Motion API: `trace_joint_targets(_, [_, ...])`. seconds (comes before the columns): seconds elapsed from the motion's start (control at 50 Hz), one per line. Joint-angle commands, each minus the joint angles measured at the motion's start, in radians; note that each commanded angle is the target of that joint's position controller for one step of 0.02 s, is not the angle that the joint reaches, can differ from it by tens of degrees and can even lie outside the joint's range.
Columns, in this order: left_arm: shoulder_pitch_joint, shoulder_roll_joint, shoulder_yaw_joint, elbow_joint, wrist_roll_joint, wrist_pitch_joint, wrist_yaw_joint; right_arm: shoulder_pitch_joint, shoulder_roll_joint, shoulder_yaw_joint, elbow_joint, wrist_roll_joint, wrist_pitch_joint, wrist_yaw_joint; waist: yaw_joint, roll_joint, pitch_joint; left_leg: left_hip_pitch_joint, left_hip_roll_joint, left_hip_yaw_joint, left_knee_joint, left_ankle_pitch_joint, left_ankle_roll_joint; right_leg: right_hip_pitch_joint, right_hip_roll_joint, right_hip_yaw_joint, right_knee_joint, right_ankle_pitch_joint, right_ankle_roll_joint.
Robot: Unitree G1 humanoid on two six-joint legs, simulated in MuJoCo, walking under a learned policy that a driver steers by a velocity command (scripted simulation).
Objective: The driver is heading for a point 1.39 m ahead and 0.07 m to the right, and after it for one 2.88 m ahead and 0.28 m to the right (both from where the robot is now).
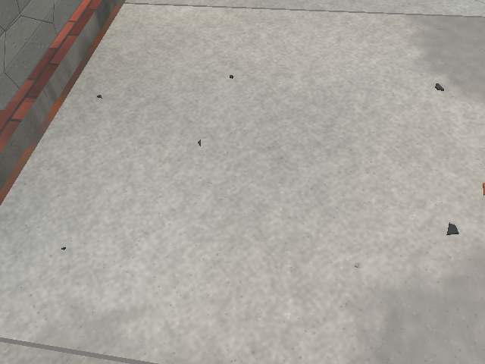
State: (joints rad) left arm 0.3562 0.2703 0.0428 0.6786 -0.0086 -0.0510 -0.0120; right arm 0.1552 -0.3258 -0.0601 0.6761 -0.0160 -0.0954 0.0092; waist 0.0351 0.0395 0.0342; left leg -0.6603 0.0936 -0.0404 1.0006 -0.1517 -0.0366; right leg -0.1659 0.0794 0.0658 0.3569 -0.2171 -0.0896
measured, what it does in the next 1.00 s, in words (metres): walks ahead: left foot, then right foot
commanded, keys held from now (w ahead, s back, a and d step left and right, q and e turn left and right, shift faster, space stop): w+e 0.42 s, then w+q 0.58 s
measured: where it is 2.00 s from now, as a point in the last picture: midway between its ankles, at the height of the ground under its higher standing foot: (283, 168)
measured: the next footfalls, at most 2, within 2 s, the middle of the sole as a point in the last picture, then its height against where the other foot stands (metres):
left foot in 0.26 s outside the picture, level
right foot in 0.76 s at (359, 334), level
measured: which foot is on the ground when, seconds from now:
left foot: up 0.00-0.24, down 0.26-0.76, up 0.78-1.00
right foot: down 0.00-0.28, up 0.30-0.74, down 0.76-1.00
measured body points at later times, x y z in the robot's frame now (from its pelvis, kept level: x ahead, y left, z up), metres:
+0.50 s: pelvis +0.30 +0.02 +0.00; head +0.33 +0.01 +0.44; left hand +0.52 +0.25 -0.10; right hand +0.30 -0.27 -0.12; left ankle +0.33 +0.11 -0.75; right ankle +0.29 -0.13 -0.67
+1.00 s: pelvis +0.54 -0.10 +0.00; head +0.57 -0.11 +0.45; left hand +0.65 +0.17 -0.11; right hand +0.65 -0.40 -0.11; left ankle +0.62 +0.05 -0.67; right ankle +0.51 -0.21 -0.75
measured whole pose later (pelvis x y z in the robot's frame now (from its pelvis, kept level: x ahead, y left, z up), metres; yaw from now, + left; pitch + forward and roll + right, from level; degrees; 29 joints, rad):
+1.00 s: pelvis +0.54 -0.10 +0.00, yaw -6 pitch +1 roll -2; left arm 0.29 0.27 0.07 0.79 0.01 -0.09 -0.01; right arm 0.22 -0.33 -0.07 0.73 0.03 -0.02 0.01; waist 0.04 0.05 0.03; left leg -0.63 0.10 -0.05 1.04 -0.23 -0.02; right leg -0.11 0.01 -0.13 0.30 -0.20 -0.02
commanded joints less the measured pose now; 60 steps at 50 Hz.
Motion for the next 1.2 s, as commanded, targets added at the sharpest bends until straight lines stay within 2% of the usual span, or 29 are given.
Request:
trace_joint_targets(0.02, [-0.022,0.181,0.052,-0.042,-0.009,-0.019,0.023,-0.092,-0.049,-0.010,-0.080,-0.003,-0.007,0.000,-0.011,-0.101,-0.005,-0.033,-0.035,0.006,-0.203,0.164,-0.025,0.010,-0.195,0.184,-0.142,0.309,-0.141])
trace_joint_targets(0.1, [0.056,0.192,0.058,0.008,-0.021,-0.013,0.035,-0.250,-0.029,0.003,-0.118,0.016,-0.020,0.023,0.044,-0.118,0.022,0.052,-0.089,0.006,-0.435,0.286,-0.014,0.006,-0.192,0.214,-0.132,0.232,-0.111])
trace_joint_targets(0.18, [0.077,0.191,0.063,0.043,-0.024,0.002,0.047,-0.269,-0.064,-0.010,-0.128,0.020,-0.033,0.036,0.029,-0.133,0.025,0.100,-0.097,-0.037,-0.526,0.250,0.027,0.109,-0.240,0.298,-0.052,0.255,-0.090])
trace_joint_targets(0.22, [0.063,0.194,0.070,0.045,-0.019,0.015,0.049,-0.200,-0.085,-0.022,-0.114,0.019,-0.037,0.029,-0.004,-0.160,-0.001,0.193,-0.108,-0.020,-0.527,0.141,0.055,0.143,-0.245,0.318,0.023,0.407,-0.073])
trace_joint_targets(0.24, [0.047,0.185,0.067,0.038,-0.016,0.019,0.045,-0.101,-0.112,-0.038,-0.093,0.017,-0.039,0.020,-0.053,-0.164,-0.068,0.342,-0.123,0.011,-0.550,0.132,0.082,0.137,-0.207,0.301,0.126,0.547,-0.052])
trace_joint_targets(0.26, [0.015,0.159,0.054,0.016,-0.007,0.020,0.037,0.048,-0.142,-0.051,-0.074,0.008,-0.040,0.012,-0.133,-0.149,-0.201,0.607,-0.048,-0.039,-0.523,0.148,0.133,0.043,-0.153,0.276,0.328,0.521,-0.021])
trace_joint_targets(0.28, [0.110,0.077,0.031,-0.004,0.001,0.017,0.035,0.192,-0.216,-0.069,-0.060,-0.011,-0.034,0.002,-0.131,0.042,-0.393,1.011,0.185,-0.342,-0.494,0.056,0.248,-0.250,-0.032,0.190,0.684,0.177,0.041])
trace_joint_targets(0.3, [0.195,0.073,0.015,-0.004,-0.022,0.009,0.032,0.215,-0.175,-0.059,-0.038,0.005,-0.026,0.014,-0.094,0.305,-0.500,1.153,0.337,-0.728,-0.622,-0.146,0.336,-0.473,0.023,0.153,0.925,-0.376,0.076])
trace_joint_targets(0.32, [0.134,0.172,0.040,0.008,-0.039,0.010,0.031,0.165,-0.093,-0.040,-0.056,0.018,-0.017,0.009,-0.108,0.161,-0.345,1.024,0.311,-0.668,-0.672,-0.293,0.294,-0.557,-0.055,0.163,1.006,-0.316,0.085])
trace_joint_targets(0.34, [0.026,0.202,0.048,-0.012,-0.038,0.012,0.030,0.115,-0.061,-0.031,-0.060,0.017,-0.006,0.001,-0.116,0.057,-0.204,0.867,0.269,-0.504,-0.693,-0.263,0.255,-0.563,-0.095,0.109,0.997,-0.231,0.090])
trace_joint_targets(0.36, [-0.034,0.186,0.047,-0.031,-0.025,0.012,0.030,0.074,-0.055,-0.026,-0.046,0.010,-0.001,0.000,-0.092,0.000,-0.097,0.710,0.229,-0.392,-0.728,-0.149,0.242,-0.542,-0.129,0.081,0.949,-0.176,0.093])
trace_joint_targets(0.38, [-0.052,0.171,0.052,-0.037,-0.016,0.015,0.028,0.053,-0.039,-0.021,-0.036,0.003,-0.005,-0.002,-0.067,0.009,-0.053,0.617,0.195,-0.310,-0.757,-0.073,0.232,-0.507,-0.162,0.080,0.898,-0.140,0.088])
trace_joint_targets(0.42, [-0.023,0.121,0.045,-0.033,-0.023,0.029,0.023,0.036,-0.035,-0.023,-0.020,0.004,-0.016,-0.002,-0.038,0.053,-0.028,0.523,0.161,-0.200,-0.816,-0.016,0.232,-0.444,-0.187,0.059,0.852,-0.114,0.086])
trace_joint_targets(0.46, [-0.051,0.074,0.030,-0.042,-0.013,0.033,0.025,0.065,-0.049,-0.026,0.018,0.012,-0.030,0.007,-0.036,0.029,-0.005,0.482,0.158,-0.159,-0.856,0.044,0.262,-0.447,-0.185,0.060,0.768,-0.101,0.086])
trace_joint_targets(0.52, [-0.130,0.059,0.015,-0.064,0.007,0.015,0.015,0.078,-0.086,-0.032,0.048,0.026,-0.026,0.013,-0.034,0.009,0.011,0.513,0.142,-0.107,-0.881,0.129,0.285,-0.483,-0.200,0.027,0.572,0.031,0.093])
trace_joint_targets(0.56, [-0.215,0.052,0.005,-0.077,0.008,-0.008,0.001,0.088,-0.104,-0.034,0.055,0.039,-0.013,0.011,-0.061,0.001,0.028,0.503,0.103,-0.055,-0.877,0.172,0.264,-0.441,-0.184,-0.009,0.410,0.144,0.098])
trace_joint_targets(0.66, [-0.365,0.080,0.009,-0.117,-0.009,-0.038,-0.023,0.208,-0.157,-0.044,0.101,0.052,0.014,0.004,-0.105,0.026,0.024,0.573,0.133,-0.091,-0.810,0.172,0.230,-0.342,-0.126,-0.026,0.195,0.199,0.105])
trace_joint_targets(0.7, [-0.338,0.114,0.023,-0.113,-0.012,-0.046,-0.026,0.218,-0.166,-0.046,0.112,0.053,0.027,-0.002,-0.069,0.050,0.005,0.600,0.152,-0.122,-0.754,0.184,0.205,-0.260,-0.111,-0.027,0.139,0.151,0.083])
trace_joint_targets(0.74, [-0.143,0.180,0.061,-0.058,-0.002,-0.049,-0.012,0.214,-0.131,-0.030,0.113,0.047,0.032,-0.007,0.040,0.037,-0.115,0.524,0.076,-0.064,-0.511,0.307,0.149,0.062,-0.108,-0.037,0.088,0.152,0.031])
trace_joint_targets(0.76, [0.036,0.257,0.083,-0.037,0.020,-0.044,0.002,0.202,-0.058,0.000,0.077,0.020,0.028,-0.007,0.113,-0.071,-0.281,0.341,0.009,-0.014,-0.200,0.075,0.101,0.347,-0.308,0.157,0.126,0.154,-0.039])
trace_joint_targets(0.78, [0.067,0.315,0.093,-0.024,0.028,-0.032,0.003,0.321,0.036,0.027,0.051,0.036,0.016,-0.008,0.053,-0.326,-0.402,0.016,-0.115,0.012,0.108,-0.428,0.051,0.575,-0.519,0.556,0.036,-0.035,-0.174])
trace_joint_targets(0.8, [0.053,0.213,0.070,-0.026,0.020,-0.031,-0.001,0.278,-0.073,0.000,0.068,0.062,0.012,-0.010,0.084,-0.229,-0.334,-0.081,-0.074,-0.078,0.232,-0.425,0.047,0.501,-0.490,0.589,-0.027,-0.156,-0.168])
trace_joint_targets(0.82, [0.002,0.165,0.053,-0.022,0.010,-0.033,0.000,0.206,-0.112,-0.015,0.048,0.071,0.013,-0.010,0.073,-0.200,-0.206,-0.128,-0.037,-0.071,0.255,-0.339,0.053,0.401,-0.455,0.436,-0.044,-0.125,-0.135])
trace_joint_targets(0.84, [-0.058,0.131,0.042,-0.019,0.010,-0.036,-0.003,0.173,-0.103,-0.016,0.044,0.061,0.017,-0.013,0.045,-0.156,-0.148,-0.101,-0.003,-0.056,0.235,-0.261,0.047,0.298,-0.412,0.334,-0.069,-0.043,-0.116])
trace_joint_targets(0.88, [-0.134,0.087,0.032,-0.009,0.019,-0.045,-0.005,0.164,-0.077,-0.020,0.040,0.049,0.038,-0.009,-0.010,-0.168,-0.066,-0.026,0.038,-0.062,0.177,-0.166,0.034,0.139,-0.357,0.187,-0.137,0.075,-0.098])
trace_joint_targets(0.96, [-0.164,0.114,0.050,0.025,0.019,-0.068,0.004,0.124,-0.022,-0.010,0.009,0.044,0.070,-0.003,-0.042,-0.117,-0.003,-0.019,0.051,-0.056,0.079,-0.077,0.008,0.049,-0.358,0.026,-0.218,0.231,-0.113])
trace_joint_targets(1.06, [-0.135,0.168,0.066,0.060,0.013,-0.060,0.018,-0.013,0.000,0.007,-0.040,0.039,0.062,0.027,0.002,-0.086,0.033,0.018,0.032,0.000,-0.210,0.150,0.026,0.071,-0.334,-0.144,-0.230,0.270,-0.085])
trace_joint_targets(1.14, [-0.084,0.207,0.080,0.093,-0.010,-0.041,0.019,-0.115,-0.021,0.004,-0.094,0.038,0.067,0.046,0.026,-0.077,0.063,0.011,0.015,0.044,-0.323,0.111,0.071,0.176,-0.369,-0.199,-0.193,0.296,-0.055])
trace_joint_targets(1.2, [-0.084,0.249,0.093,0.099,-0.025,-0.020,0.022,-0.080,-0.063,-0.018,-0.112,0.032,0.076,0.051,-0.022,-0.108,0.007,0.130,-0.062,0.121,-0.348,-0.026,0.129,0.239,-0.371,-0.247,-0.021,0.664,-0.022])
Keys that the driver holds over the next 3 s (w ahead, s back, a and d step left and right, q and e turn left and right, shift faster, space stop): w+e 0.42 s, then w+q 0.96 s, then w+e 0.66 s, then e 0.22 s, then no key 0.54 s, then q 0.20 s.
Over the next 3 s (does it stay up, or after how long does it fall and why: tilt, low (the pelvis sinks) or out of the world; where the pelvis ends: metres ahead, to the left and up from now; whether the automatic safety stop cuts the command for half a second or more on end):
stays up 1.36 -0.06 -0.02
